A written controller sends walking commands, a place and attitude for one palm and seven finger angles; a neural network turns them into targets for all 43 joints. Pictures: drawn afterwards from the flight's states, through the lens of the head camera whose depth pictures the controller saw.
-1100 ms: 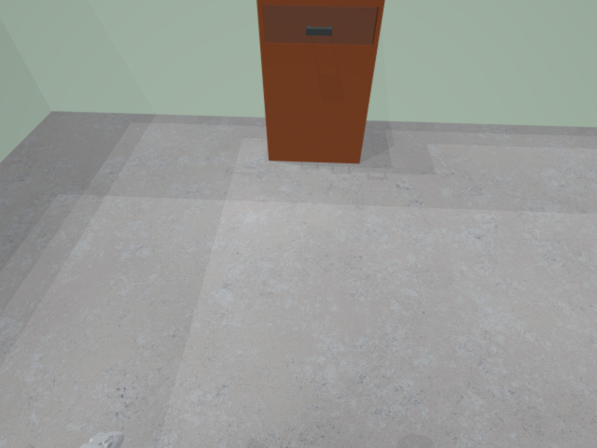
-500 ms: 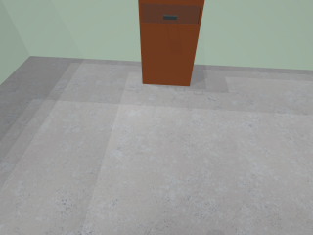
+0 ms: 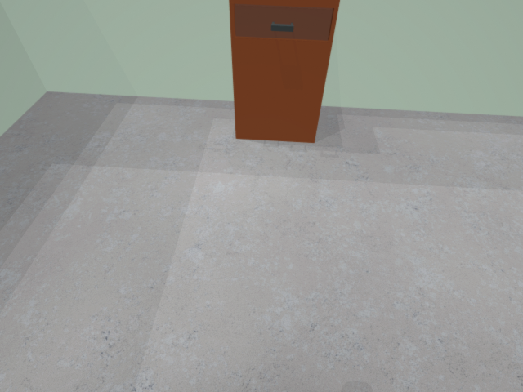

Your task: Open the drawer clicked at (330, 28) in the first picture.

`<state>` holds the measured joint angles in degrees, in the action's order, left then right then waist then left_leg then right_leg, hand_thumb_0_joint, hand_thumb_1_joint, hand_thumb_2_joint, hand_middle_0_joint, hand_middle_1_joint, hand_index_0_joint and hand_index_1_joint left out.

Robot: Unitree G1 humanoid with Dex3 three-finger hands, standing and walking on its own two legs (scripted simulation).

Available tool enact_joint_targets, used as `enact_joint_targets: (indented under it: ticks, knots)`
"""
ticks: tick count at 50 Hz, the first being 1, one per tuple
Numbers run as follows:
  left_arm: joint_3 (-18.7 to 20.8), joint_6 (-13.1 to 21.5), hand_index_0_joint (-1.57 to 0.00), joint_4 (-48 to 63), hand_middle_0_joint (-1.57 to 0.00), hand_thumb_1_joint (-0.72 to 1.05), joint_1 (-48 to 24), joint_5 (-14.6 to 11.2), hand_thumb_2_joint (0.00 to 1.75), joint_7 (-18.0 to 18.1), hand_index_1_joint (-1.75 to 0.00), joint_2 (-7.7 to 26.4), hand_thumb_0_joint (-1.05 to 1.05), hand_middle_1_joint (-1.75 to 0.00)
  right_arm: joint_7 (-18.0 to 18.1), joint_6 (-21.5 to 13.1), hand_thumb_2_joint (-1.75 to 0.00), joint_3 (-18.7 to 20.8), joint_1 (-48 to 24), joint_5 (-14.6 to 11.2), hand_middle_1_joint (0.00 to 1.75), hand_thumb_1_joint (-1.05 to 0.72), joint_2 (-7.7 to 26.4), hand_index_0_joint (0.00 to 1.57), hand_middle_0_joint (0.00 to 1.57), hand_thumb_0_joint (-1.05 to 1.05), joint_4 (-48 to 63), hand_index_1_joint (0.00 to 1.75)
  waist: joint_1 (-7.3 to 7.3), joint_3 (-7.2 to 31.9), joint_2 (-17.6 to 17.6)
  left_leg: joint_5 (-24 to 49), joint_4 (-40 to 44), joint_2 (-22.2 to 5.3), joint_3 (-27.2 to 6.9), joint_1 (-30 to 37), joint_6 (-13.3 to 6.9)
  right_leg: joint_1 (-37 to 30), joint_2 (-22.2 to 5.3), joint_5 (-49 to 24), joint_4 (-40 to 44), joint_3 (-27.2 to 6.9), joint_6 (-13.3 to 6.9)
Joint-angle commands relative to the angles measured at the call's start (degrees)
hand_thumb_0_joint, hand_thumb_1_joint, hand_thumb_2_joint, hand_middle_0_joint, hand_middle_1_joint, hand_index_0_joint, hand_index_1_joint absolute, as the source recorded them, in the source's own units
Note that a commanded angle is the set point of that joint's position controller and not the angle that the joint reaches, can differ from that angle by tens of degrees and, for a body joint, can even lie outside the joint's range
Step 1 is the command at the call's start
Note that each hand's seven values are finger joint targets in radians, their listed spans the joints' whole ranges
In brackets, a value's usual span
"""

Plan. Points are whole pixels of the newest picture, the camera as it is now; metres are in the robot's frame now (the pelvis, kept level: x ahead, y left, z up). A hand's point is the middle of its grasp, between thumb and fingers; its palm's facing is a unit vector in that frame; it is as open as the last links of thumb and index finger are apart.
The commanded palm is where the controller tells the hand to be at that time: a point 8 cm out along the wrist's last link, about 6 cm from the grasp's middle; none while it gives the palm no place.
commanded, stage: look at it before walking up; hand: left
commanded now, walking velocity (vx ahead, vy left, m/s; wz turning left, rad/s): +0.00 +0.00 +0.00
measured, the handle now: (282, 25) +1.65 -0.01 -0.07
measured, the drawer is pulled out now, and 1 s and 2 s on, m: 0.00 0.00 0.00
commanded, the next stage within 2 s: walk to a spot facing it in 0.54 s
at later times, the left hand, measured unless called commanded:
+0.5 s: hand out of the picture +0.08 +0.25 -0.16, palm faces -0.03 -0.94 -0.33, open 7.4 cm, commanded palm none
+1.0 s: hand out of the picture +0.05 +0.19 -0.20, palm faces -0.05 -0.98 -0.18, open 7.4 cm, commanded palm none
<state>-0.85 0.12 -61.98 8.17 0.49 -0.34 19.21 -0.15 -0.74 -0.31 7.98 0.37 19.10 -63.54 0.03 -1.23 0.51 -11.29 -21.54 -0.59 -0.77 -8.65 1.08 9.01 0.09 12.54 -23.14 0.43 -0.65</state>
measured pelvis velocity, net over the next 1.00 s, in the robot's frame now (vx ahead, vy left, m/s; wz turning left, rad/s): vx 0.07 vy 0.00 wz -0.08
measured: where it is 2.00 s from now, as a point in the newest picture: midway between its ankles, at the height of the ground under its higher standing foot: (271, 337)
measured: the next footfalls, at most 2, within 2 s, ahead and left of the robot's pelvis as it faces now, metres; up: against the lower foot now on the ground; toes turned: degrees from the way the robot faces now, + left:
left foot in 1.36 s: +0.37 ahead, +0.12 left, +0.00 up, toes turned -1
right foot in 1.78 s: +0.45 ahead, -0.15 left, +0.00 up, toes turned -25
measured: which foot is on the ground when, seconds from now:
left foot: down 0.00-1.00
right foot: down 0.00-1.00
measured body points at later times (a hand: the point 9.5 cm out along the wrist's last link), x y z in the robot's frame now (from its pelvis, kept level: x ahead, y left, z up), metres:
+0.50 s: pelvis +0.01 +0.00 +0.00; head +0.01 +0.01 +0.45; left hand +0.08 +0.30 -0.13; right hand +0.09 -0.29 -0.13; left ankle +0.00 +0.13 -0.74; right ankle +0.00 -0.11 -0.74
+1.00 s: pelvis +0.07 +0.00 -0.03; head +0.07 +0.00 +0.42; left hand +0.05 +0.24 -0.18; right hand +0.04 -0.24 -0.18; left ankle +0.01 +0.13 -0.74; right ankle +0.00 -0.11 -0.74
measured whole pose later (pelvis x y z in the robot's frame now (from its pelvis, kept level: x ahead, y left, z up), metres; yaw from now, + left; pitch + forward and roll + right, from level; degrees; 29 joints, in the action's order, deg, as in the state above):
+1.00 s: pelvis +0.07 +0.00 -0.03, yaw -5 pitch +0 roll +0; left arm 0.7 0.2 -62.8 22.1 1.2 -1.2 11.4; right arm 0.1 -2.0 0.4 18.8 0.8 11.7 -63.8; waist -0.6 1.0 1.1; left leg -26.7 -36.3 -2.5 3.7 -9.6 1.0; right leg 12.4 2.0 26.2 -39.1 -3.5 -1.7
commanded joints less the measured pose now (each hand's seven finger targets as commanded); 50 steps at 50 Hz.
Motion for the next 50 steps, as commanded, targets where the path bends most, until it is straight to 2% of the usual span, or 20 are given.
enact_joint_targets:
  ticks: [1, 6, 12, 17, 20, 32, 33, 34, 35, 37, 38, 40, 42, 45, 48, 49, 50]
  knots:
    - [2.63, 1.27, -0.20, 3.54, -0.20, 0.90, -2.19, 0.11, 0.90, 0.87, -0.30, 12.03, 0.00, -0.30, 0.95, -1.32, -0.90, 2.10, -2.99, 0.12, 0.30, -0.90, 11.83, 0.20, 0.20, 0.00, 3.61, 0.30, -0.31, 2.20, -0.22, 6.65, 3.14, -6.08, -5.29, 0.34, -2.60, 0.39, -6.92, -4.74, 4.86, -6.42, -1.38]
    - [2.64, 1.25, -0.20, 3.43, -0.20, 0.90, -1.80, 0.13, 0.90, 0.88, -0.30, 11.94, 0.00, -0.30, 0.95, -1.37, -0.90, 2.10, -3.21, 0.10, 0.30, -0.90, 11.75, 0.20, 0.20, 0.00, 3.48, 0.30, -0.43, 2.93, -1.10, 7.21, 3.20, -6.15, -5.27, 0.86, -2.67, -0.29, -6.99, -5.50, 4.82, -6.33, -1.28]
    - [2.61, 1.32, -0.20, 3.26, -0.20, 0.90, -1.84, 0.12, 0.90, 0.95, -0.30, 12.03, 0.00, -0.30, 1.02, -1.43, -0.90, 2.12, -3.22, 0.02, 0.30, -0.90, 11.93, 0.20, 0.20, 0.00, 3.45, 0.30, -0.38, 3.54, -0.55, 9.38, 3.26, -6.31, -5.19, 1.71, -2.63, -1.18, -7.05, -8.15, 4.51, -6.04, -1.20]
    - [2.55, 1.25, -0.20, 3.15, -0.20, 0.90, -1.82, 0.16, 0.90, 0.94, -0.30, 11.97, 0.00, -0.30, 1.00, -1.38, -0.90, 2.11, -3.55, 0.03, 0.30, -0.90, 11.94, 0.20, 0.20, 0.00, 3.44, 0.30, -0.40, 2.77, -1.00, 9.02, 3.75, -6.29, -5.24, 1.71, -2.65, -0.93, -7.09, -7.69, 4.83, -5.90, -1.11]
    - [2.57, 1.33, -0.20, 3.33, -0.20, 0.90, -1.93, 0.20, 0.90, 0.97, -0.30, 12.20, 0.00, -0.30, 0.97, -1.31, -0.90, 2.10, -3.55, -0.08, 0.30, -0.90, 11.97, 0.20, 0.20, 0.00, 3.55, 0.30, -0.36, 2.93, -0.06, 9.83, 3.52, -6.27, -5.19, 1.81, -2.61, -1.31, -7.08, -8.85, 4.83, -5.90, -1.12]
    - [2.57, 1.43, -0.20, 3.29, -0.20, 0.90, -2.03, 0.17, 0.90, 0.98, -0.30, 12.38, 0.00, -0.30, 0.97, -1.31, -0.90, 2.09, -3.94, -0.04, 0.30, -0.90, 12.00, 0.20, 0.20, 0.00, 3.52, 0.30, -0.31, 3.15, 0.09, 10.65, 3.78, -6.34, -5.02, 2.54, -2.50, -1.93, -7.35, -10.18, 5.20, -5.70, -1.08]
    - [1.67, 0.92, -0.20, 2.17, -0.20, 0.90, 0.13, 0.01, 0.90, 1.13, -0.30, 7.83, 0.00, -0.30, 0.86, -0.86, -0.90, 0.98, -2.33, 0.20, 0.30, -0.90, 7.65, 0.20, 0.20, 0.00, 2.48, 0.30, -0.35, 4.12, -0.10, 8.13, 3.34, -6.28, -4.01, 2.94, -1.86, -2.12, -7.26, -7.37, 5.43, -5.71, -0.53]
    - [0.96, 0.23, -0.20, 1.44, -0.20, 0.90, 2.11, 0.13, 0.90, 1.19, -0.30, 4.96, 0.00, -0.30, 0.73, -0.28, -0.90, 0.27, -0.13, 0.46, 0.30, -0.90, 4.65, 0.20, 0.20, 0.00, 1.76, 0.30, -0.25, 3.69, 0.16, 3.45, 2.69, -5.86, -3.10, 2.83, -1.30, -1.16, -6.67, -1.36, 4.95, -5.67, -0.23]
    - [1.03, -0.18, -0.20, 1.18, -0.20, 0.90, 3.52, 0.39, 0.90, 1.06, -0.30, 4.64, 0.00, -0.30, 0.66, 0.05, -0.90, 0.34, 1.41, 0.61, 0.30, -0.90, 4.42, 0.20, 0.20, 0.00, 1.48, 0.30, -0.33, 2.89, 0.41, -2.74, 1.94, -5.53, -2.80, 2.04, -1.46, 0.24, -6.01, 5.88, 4.71, -6.47, -0.57]
    - [1.57, -0.65, -0.20, 1.51, -0.20, 0.90, 4.78, 0.71, 0.90, 0.36, -0.30, 5.00, 0.00, -0.30, 0.47, 0.32, -0.90, 0.92, 2.17, 0.92, 0.30, -0.90, 4.80, 0.20, 0.20, 0.00, 1.79, 0.30, -0.44, -2.69, 0.11, -14.74, 2.27, -5.23, -2.65, -2.57, -1.98, 4.75, -5.15, 16.32, 4.88, -8.12, -1.47]
    - [1.90, -0.72, -0.20, 1.84, -0.20, 0.90, 5.38, 0.81, 0.90, 0.03, -0.30, 5.10, 0.00, -0.30, 0.43, 0.33, -0.90, 1.07, 2.71, 1.02, 0.30, -0.90, 4.94, 0.20, 0.20, 0.00, 2.10, 0.30, -0.50, -4.61, 0.75, -18.57, 2.08, -5.26, -2.78, -4.85, -2.26, 5.86, -4.70, 19.25, 4.48, -8.72, -1.98]
    - [2.39, -0.51, -0.20, 2.45, -0.20, 0.90, 7.34, 0.90, 0.90, -0.32, -0.30, 4.63, 0.00, -0.30, 0.40, -0.02, -0.90, 1.61, 3.97, 1.02, 0.30, -0.90, 5.10, 0.20, 0.20, 0.00, 2.64, 0.30, -0.65, -5.78, 0.05, -20.73, 0.56, -5.80, -3.10, -5.96, -3.06, 7.33, -3.97, 20.65, 2.50, -9.53, -3.05]
    - [2.83, -0.01, -0.20, 2.86, -0.20, 0.90, 9.20, 0.89, 0.90, -0.48, -0.30, 3.57, 0.00, -0.30, 0.52, -0.67, -0.90, 1.91, 5.43, 0.91, 0.30, -0.90, 4.40, 0.20, 0.20, 0.00, 3.08, 0.30, -0.66, -6.62, -0.57, -19.15, -1.54, -6.55, -3.31, -6.52, -3.87, 8.15, -3.46, 18.55, -0.07, -9.96, -3.82]
    - [3.33, 0.93, -0.20, 2.95, -0.20, 0.90, 11.84, 0.80, 0.90, -0.41, -0.30, 1.74, 0.00, -0.30, 0.83, -1.76, -0.90, 2.40, 8.47, 0.62, 0.30, -0.90, 3.72, 0.20, 0.20, 0.00, 3.18, 0.30, -0.36, -5.28, -2.88, -12.60, -4.54, -8.80, -4.62, -4.35, -5.49, 9.33, -2.29, 11.65, -6.63, -8.86, -4.47]
    - [3.67, 2.01, -0.20, 3.18, -0.20, 0.90, 13.68, 0.77, 0.90, -0.26, -0.30, -0.98, 0.00, -0.30, 1.39, -2.82, -0.90, 3.03, 13.03, 0.58, 0.30, -0.90, 3.39, 0.20, 0.20, 0.00, 2.14, 0.30, 0.29, -2.45, -7.38, -0.87, -5.98, -12.83, -7.86, 0.77, -7.94, 11.63, 0.04, 2.16, -17.57, -4.40, -4.08]
    - [3.68, 2.34, -0.20, 3.33, -0.20, 0.90, 13.73, 0.73, 0.90, -0.20, -0.30, -2.10, 0.00, -0.30, 1.60, -2.95, -0.90, 3.26, 13.96, 0.58, 0.30, -0.90, 3.26, 0.20, 0.20, 0.00, 1.73, 0.30, 0.16, -3.07, -8.63, 3.17, -6.54, -14.05, -8.34, 1.75, -8.62, 13.15, 0.54, 1.91, -19.27, -2.73, -3.79]
    - [3.73, 2.65, -0.20, 3.31, -0.20, 0.90, 14.37, 0.73, 0.90, -0.19, -0.30, -2.72, 0.00, -0.30, 1.68, -2.93, -0.90, 3.49, 13.95, 0.54, 0.30, -0.90, 2.83, 0.20, 0.20, 0.00, 1.56, 0.30, -0.32, -2.94, -8.10, 7.49, -9.20, -14.28, -7.75, 2.10, -8.75, 12.79, 0.52, 1.56, -18.30, -2.27, -3.88]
